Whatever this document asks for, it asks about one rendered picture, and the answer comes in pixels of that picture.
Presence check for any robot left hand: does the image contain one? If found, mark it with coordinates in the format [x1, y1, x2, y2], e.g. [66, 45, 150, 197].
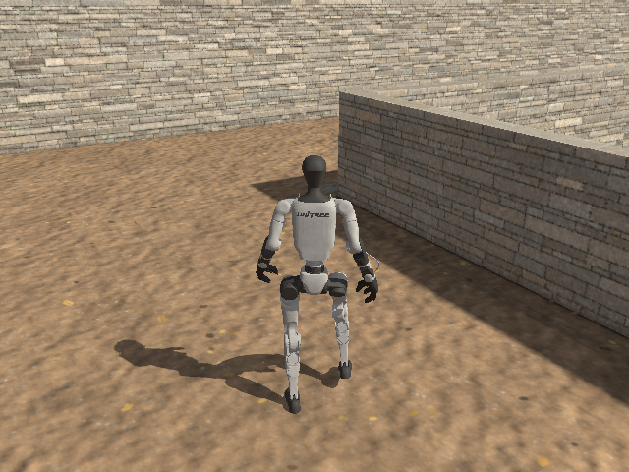
[256, 265, 278, 283]

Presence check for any right robot forearm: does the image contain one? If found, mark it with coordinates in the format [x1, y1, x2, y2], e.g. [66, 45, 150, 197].
[353, 238, 375, 282]

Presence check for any robot right hand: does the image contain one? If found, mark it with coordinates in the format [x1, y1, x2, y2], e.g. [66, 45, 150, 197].
[356, 278, 378, 303]

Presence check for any robot left upper arm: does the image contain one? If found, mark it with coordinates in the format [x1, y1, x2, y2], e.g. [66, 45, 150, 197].
[265, 198, 294, 251]

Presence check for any robot head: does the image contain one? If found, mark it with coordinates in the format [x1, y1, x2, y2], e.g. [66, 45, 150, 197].
[298, 155, 331, 203]

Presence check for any left robot thigh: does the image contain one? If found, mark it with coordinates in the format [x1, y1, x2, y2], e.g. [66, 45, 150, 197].
[280, 275, 301, 351]

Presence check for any left robot forearm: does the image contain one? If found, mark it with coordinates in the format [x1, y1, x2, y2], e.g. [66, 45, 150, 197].
[257, 235, 275, 268]

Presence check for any robot right upper arm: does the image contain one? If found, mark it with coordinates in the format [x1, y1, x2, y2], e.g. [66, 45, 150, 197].
[334, 198, 362, 254]

